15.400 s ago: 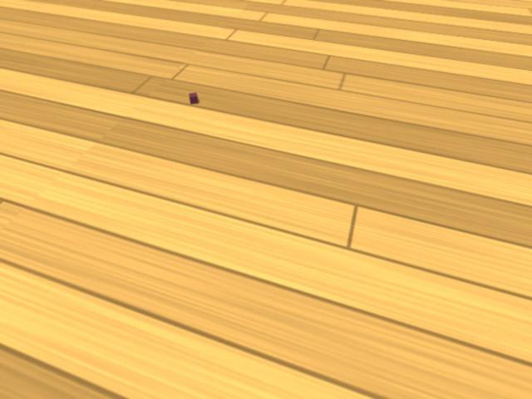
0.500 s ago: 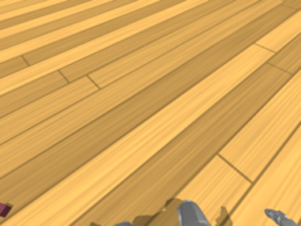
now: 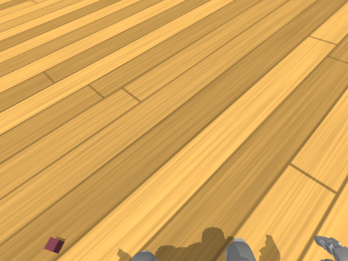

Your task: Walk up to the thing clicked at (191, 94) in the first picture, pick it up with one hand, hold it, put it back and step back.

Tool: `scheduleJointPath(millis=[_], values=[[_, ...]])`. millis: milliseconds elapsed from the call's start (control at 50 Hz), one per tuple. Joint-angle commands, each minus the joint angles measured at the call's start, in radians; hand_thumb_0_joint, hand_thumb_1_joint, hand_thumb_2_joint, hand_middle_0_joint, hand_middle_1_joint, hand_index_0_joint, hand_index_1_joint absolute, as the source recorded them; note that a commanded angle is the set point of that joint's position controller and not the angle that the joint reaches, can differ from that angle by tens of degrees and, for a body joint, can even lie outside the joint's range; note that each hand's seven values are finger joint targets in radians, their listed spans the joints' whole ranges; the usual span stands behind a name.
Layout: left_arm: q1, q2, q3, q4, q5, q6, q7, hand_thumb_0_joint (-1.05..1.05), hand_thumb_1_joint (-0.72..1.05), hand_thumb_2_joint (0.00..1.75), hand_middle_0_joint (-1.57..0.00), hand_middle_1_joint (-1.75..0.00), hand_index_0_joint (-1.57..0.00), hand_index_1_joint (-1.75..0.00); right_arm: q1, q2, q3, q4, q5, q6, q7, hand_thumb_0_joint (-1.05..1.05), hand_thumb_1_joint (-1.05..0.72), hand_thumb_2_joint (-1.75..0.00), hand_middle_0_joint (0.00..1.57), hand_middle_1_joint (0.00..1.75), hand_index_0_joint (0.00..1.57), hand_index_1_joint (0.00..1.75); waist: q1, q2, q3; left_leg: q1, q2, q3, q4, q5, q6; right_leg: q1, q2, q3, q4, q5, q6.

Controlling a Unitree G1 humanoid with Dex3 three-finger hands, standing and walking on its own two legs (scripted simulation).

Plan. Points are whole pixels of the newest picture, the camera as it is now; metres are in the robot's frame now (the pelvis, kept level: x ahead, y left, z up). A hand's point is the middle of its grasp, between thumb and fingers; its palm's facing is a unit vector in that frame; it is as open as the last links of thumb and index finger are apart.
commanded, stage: walk up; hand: left
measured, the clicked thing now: (54, 245) +0.30 +0.69 -0.69
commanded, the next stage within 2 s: none
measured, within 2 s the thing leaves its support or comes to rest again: neither
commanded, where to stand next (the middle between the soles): -0.11 +0.56 m, yaw -16 degrees
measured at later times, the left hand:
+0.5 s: hand out of the picture +0.02 +0.52 -0.09, palm faces -0.11 -0.80 -0.58, open 7.4 cm
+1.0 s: hand out of the picture -0.04 +0.73 -0.10, palm faces -0.20 -0.81 -0.55, open 7.4 cm
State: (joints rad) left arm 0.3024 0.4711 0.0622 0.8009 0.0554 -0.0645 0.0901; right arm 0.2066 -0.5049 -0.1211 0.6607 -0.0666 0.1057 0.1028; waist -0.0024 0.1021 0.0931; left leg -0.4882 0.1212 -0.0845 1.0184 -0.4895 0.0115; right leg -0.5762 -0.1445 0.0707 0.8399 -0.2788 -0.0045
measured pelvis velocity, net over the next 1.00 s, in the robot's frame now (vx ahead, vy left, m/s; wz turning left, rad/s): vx -0.16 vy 0.46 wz -0.18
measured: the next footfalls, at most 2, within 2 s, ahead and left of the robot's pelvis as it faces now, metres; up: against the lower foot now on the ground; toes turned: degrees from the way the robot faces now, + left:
left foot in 0.02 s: +0.04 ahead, +0.20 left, +0.00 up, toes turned +0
right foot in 0.28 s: +0.07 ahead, +0.04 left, +0.00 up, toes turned -8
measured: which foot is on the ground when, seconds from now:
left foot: up 0.00-0.00, down 0.02-0.28, up 0.30-0.60, down 0.62-0.92, up 0.94-1.00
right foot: down 0.00-0.04, up 0.06-0.26, down 0.28-0.64, up 0.66-0.90, down 0.92-1.00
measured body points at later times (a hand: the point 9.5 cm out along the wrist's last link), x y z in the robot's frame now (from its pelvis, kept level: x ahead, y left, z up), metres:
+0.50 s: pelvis -0.07 +0.22 +0.01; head -0.03 +0.17 +0.45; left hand +0.02 +0.56 -0.06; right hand +0.01 -0.11 -0.12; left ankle -0.04 +0.39 -0.61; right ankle +0.03 +0.05 -0.68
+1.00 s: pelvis -0.16 +0.46 +0.01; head -0.10 +0.41 +0.45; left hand -0.03 +0.77 -0.07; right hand -0.14 +0.13 -0.12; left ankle -0.09 +0.53 -0.64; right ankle -0.12 +0.34 -0.68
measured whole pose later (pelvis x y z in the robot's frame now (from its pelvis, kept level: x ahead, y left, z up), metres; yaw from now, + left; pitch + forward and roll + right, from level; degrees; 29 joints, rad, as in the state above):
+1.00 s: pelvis -0.16 +0.46 +0.01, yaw -10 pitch -2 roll -2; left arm 0.28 0.38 0.03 0.81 0.02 -0.05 0.11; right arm 0.26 -0.43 -0.09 0.68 -0.07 0.13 0.04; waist -0.03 0.13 0.19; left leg -0.59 -0.05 -0.02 1.19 -0.53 0.02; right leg -0.44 0.01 -0.09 0.83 -0.35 -0.05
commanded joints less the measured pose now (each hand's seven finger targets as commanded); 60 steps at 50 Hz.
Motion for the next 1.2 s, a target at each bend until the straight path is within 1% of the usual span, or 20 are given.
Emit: scheduleJointPath(millis=[0, 20, 40, 160, 220, 240, 260, 300, 400, 520, 580, 620, 640, 700, 800, 860, 900, 920, 1000, 1180], values=[[-0.008, 0.255, 0.086, -0.046, -0.014, 0.002, 0.030, 0.00, 0.90, 0.90, -0.20, -0.30, -0.20, -0.30, 0.255, -0.185, -0.088, 0.000, -0.024, -0.038, -0.027, 0.00, -0.90, -0.90, 0.20, 0.30, 0.20, 0.30, -0.145, 0.022, -0.148, 0.272, -0.057, 0.005, -0.468, -0.062, 0.052, -0.144, 0.113, -0.063, 0.148, -0.165, -0.082], [-0.059, 0.179, 0.064, -0.067, -0.033, 0.003, 0.048, 0.00, 0.90, 0.90, -0.20, -0.30, -0.20, -0.30, 0.184, -0.323, -0.105, -0.039, -0.022, -0.044, -0.041, 0.00, -0.90, -0.90, 0.20, 0.30, 0.20, 0.30, -0.152, 0.307, -0.076, 0.190, 0.185, -0.403, -0.624, 0.015, 0.150, -0.341, 0.283, -0.118, 0.377, -0.384, -0.030], [-0.125, 0.219, 0.060, -0.063, -0.029, -0.005, 0.066, 0.00, 0.90, 0.90, -0.20, -0.30, -0.20, -0.30, 0.067, -0.359, -0.109, -0.049, -0.001, -0.047, -0.053, 0.00, -0.90, -0.90, 0.20, 0.30, 0.20, 0.30, -0.130, 0.286, -0.018, 0.070, 0.258, -0.554, -0.697, -0.020, 0.263, -0.308, 0.200, -0.023, 0.455, -0.355, -0.063], [0.087, 0.196, 0.063, 0.054, -0.073, -0.010, 0.023, 0.00, 0.90, 0.90, -0.20, -0.30, -0.20, -0.30, -0.043, -0.156, -0.045, -0.098, -0.015, -0.053, -0.068, 0.00, -0.90, -0.90, 0.20, 0.30, 0.20, 0.30, -0.046, 0.163, -0.094, 0.170, 0.091, -0.120, -0.394, 0.568, 0.248, -0.033, 0.146, -0.160, 0.264, -0.204, -0.026], [0.226, 0.167, 0.064, 0.066, -0.068, -0.014, 0.031, 0.00, 0.90, 0.90, -0.20, -0.30, -0.20, -0.30, -0.098, -0.134, -0.027, -0.125, -0.012, -0.029, -0.064, 0.00, -0.90, -0.90, 0.20, 0.30, 0.20, 0.30, 0.051, 0.080, -0.114, 0.015, 0.040, -0.027, -0.244, 0.546, 0.164, 0.330, 0.117, -0.121, -0.204, 0.059, -0.063], [0.277, 0.219, 0.082, 0.066, -0.050, -0.019, 0.043, 0.00, 0.90, 0.90, -0.20, -0.30, -0.20, -0.30, -0.045, -0.092, -0.012, -0.117, 0.004, -0.025, -0.063, 0.00, -0.90, -0.90, 0.20, 0.30, 0.20, 0.30, 0.081, -0.040, -0.150, -0.050, -0.020, 0.022, -0.069, 0.504, 0.103, 0.476, 0.079, -0.009, -0.334, 0.091, -0.053], [0.262, 0.303, 0.106, 0.027, -0.027, -0.022, 0.050, 0.00, 0.90, 0.90, -0.20, -0.30, -0.20, -0.30, 0.048, -0.048, 0.003, -0.118, 0.011, -0.026, -0.060, 0.00, -0.90, -0.90, 0.20, 0.30, 0.20, 0.30, 0.052, -0.237, -0.188, -0.297, -0.093, 0.042, 0.084, -0.016, 0.021, 0.671, -0.155, 0.364, -0.333, 0.230, -0.128], [0.146, 0.345, 0.108, -0.037, -0.039, -0.015, 0.059, 0.00, 0.90, 0.90, -0.20, -0.30, -0.20, -0.30, 0.065, -0.136, -0.030, -0.108, 0.000, -0.004, -0.082, 0.00, -0.90, -0.90, 0.20, 0.30, 0.20, 0.30, 0.011, -0.088, -0.200, -0.292, -0.067, -0.091, 0.335, -0.144, 0.011, 0.473, -0.387, 0.613, -0.406, 0.191, -0.313], [0.003, 0.304, 0.101, -0.067, -0.022, -0.011, 0.039, 0.00, 0.90, 0.90, -0.20, -0.30, -0.20, -0.30, 0.078, -0.166, -0.065, -0.063, -0.005, 0.000, -0.041, 0.00, -0.90, -0.90, 0.20, 0.30, 0.20, 0.30, -0.039, -0.194, -0.062, -0.110, -0.056, -0.035, 0.408, 0.077, -0.007, 0.057, -0.138, 0.239, -0.387, -0.251, -0.215], [0.032, 0.366, 0.130, -0.053, 0.001, -0.003, 0.026, 0.00, 0.90, 0.90, -0.20, -0.30, -0.20, -0.30, 0.044, -0.144, -0.061, -0.061, 0.003, 0.001, -0.024, 0.00, -0.90, -0.90, 0.20, 0.30, 0.20, 0.30, 0.012, -0.306, -0.093, -0.014, -0.048, 0.088, 0.015, -0.097, 0.005, 0.055, -0.104, 0.200, -0.345, -0.270, -0.199], [0.012, 0.308, 0.108, -0.044, -0.011, 0.018, 0.026, 0.00, 0.90, 0.90, -0.20, -0.30, -0.20, -0.30, 0.225, -0.148, -0.078, 0.012, -0.001, -0.014, -0.029, 0.00, -0.90, -0.90, 0.20, 0.30, 0.20, 0.30, -0.077, -0.151, -0.158, 0.251, -0.119, 0.138, -0.303, -0.021, 0.031, -0.074, 0.003, 0.062, -0.113, -0.246, -0.107], [-0.109, 0.200, 0.075, -0.066, -0.035, 0.019, 0.055, 0.00, 0.90, 0.90, -0.20, -0.30, -0.20, -0.30, 0.165, -0.330, -0.100, -0.022, -0.003, -0.023, -0.048, 0.00, -0.90, -0.90, 0.20, 0.30, 0.20, 0.30, -0.140, 0.307, -0.024, 0.029, 0.196, -0.459, -0.675, -0.179, 0.210, -0.291, 0.267, -0.073, 0.406, -0.355, -0.033], [-0.152, 0.233, 0.072, -0.056, -0.031, 0.013, 0.064, 0.00, 0.90, 0.90, -0.20, -0.30, -0.20, -0.30, 0.025, -0.333, -0.095, -0.047, 0.000, -0.029, -0.058, 0.00, -0.90, -0.90, 0.20, 0.30, 0.20, 0.30, -0.109, 0.213, 0.066, -0.114, 0.264, -0.553, -0.734, -0.208, 0.285, -0.250, 0.192, -0.016, 0.498, -0.312, -0.050], [-0.002, 0.229, 0.077, 0.039, -0.067, 0.014, 0.040, 0.00, 0.90, 0.90, -0.20, -0.30, -0.20, -0.30, -0.039, -0.218, -0.062, -0.067, -0.009, -0.044, -0.080, 0.00, -0.90, -0.90, 0.20, 0.30, 0.20, 0.30, -0.040, 0.071, 0.055, -0.028, 0.120, -0.287, -0.557, 0.027, 0.157, -0.182, 0.171, -0.020, 0.489, -0.191, -0.044], [0.065, 0.174, 0.061, 0.028, -0.074, 0.012, 0.022, 0.00, 0.90, 0.90, -0.20, -0.30, -0.20, -0.30, 0.003, -0.151, -0.039, -0.077, -0.018, -0.037, -0.070, 0.00, -0.90, -0.90, 0.20, 0.30, 0.20, 0.30, -0.039, 0.145, -0.042, 0.124, 0.103, -0.156, -0.454, 0.432, 0.209, 0.044, 0.139, -0.124, 0.166, -0.217, -0.028], [0.230, 0.169, 0.065, 0.052, -0.060, 0.004, 0.036, 0.00, 0.90, 0.90, -0.20, -0.30, -0.20, -0.30, -0.017, -0.108, -0.021, -0.102, -0.005, -0.013, -0.064, 0.00, -0.90, -0.90, 0.20, 0.30, 0.20, 0.30, 0.051, 0.025, -0.124, 0.036, 0.034, -0.051, -0.241, 0.498, 0.116, 0.400, 0.101, -0.075, -0.316, 0.045, -0.056], [0.155, 0.294, 0.098, -0.031, -0.028, -0.004, 0.047, 0.00, 0.90, 0.90, -0.20, -0.30, -0.20, -0.30, 0.138, -0.036, -0.001, -0.090, 0.000, -0.012, -0.063, 0.00, -0.90, -0.90, 0.20, 0.30, 0.20, 0.30, -0.010, -0.239, -0.172, -0.338, -0.090, -0.002, 0.116, -0.127, -0.026, 0.665, -0.286, 0.480, -0.339, 0.240, -0.175], [0.101, 0.343, 0.109, -0.055, -0.029, 0.002, 0.057, 0.00, 0.90, 0.90, -0.20, -0.30, -0.20, -0.30, 0.082, -0.125, -0.032, -0.109, -0.012, -0.001, -0.083, 0.00, -0.90, -0.90, 0.20, 0.30, 0.20, 0.30, 0.017, -0.194, -0.183, -0.291, -0.085, -0.111, 0.277, -0.169, 0.001, 0.473, -0.422, 0.620, -0.389, 0.285, -0.342], [-0.003, 0.285, 0.096, -0.068, -0.035, -0.010, 0.052, 0.00, 0.90, 0.90, -0.20, -0.30, -0.20, -0.30, 0.083, -0.157, -0.064, -0.073, 0.008, -0.003, -0.065, 0.00, -0.90, -0.90, 0.20, 0.30, 0.20, 0.30, -0.031, -0.151, -0.072, -0.160, -0.113, -0.131, 0.444, 0.048, -0.022, 0.176, -0.200, 0.252, -0.344, 0.083, -0.247], [-0.058, 0.312, 0.119, -0.048, -0.005, 0.016, 0.020, 0.00, 0.90, 0.90, -0.20, -0.30, -0.20, -0.30, 0.166, -0.121, -0.069, 0.028, 0.035, -0.008, -0.041, 0.00, -0.90, -0.90, 0.20, 0.30, 0.20, 0.30, -0.026, -0.330, -0.125, 0.193, -0.098, 0.159, -0.215, -0.072, -0.011, 0.039, -0.053, 0.068, -0.259, -0.316, -0.134]])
